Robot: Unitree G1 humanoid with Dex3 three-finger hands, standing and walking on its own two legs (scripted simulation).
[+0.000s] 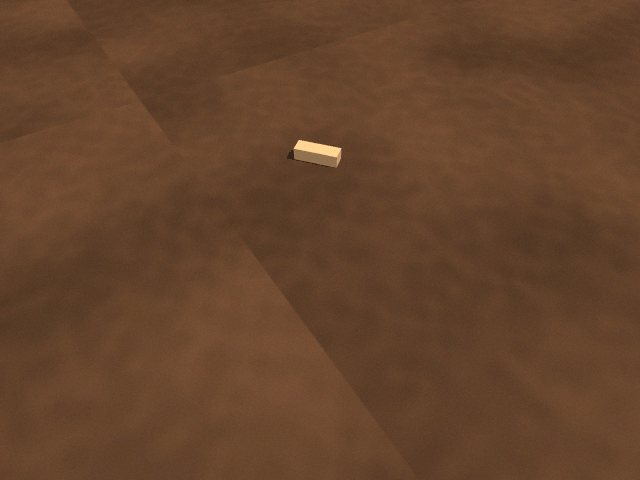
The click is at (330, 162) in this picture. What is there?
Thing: lying carton
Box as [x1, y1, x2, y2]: [294, 140, 340, 167]
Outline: 298,140 294,147 294,158 336,167 340,159 340,148
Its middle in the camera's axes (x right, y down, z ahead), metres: -0.02 -0.44 +1.98
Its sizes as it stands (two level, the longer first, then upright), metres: 0.228 0.078 0.065
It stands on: the floor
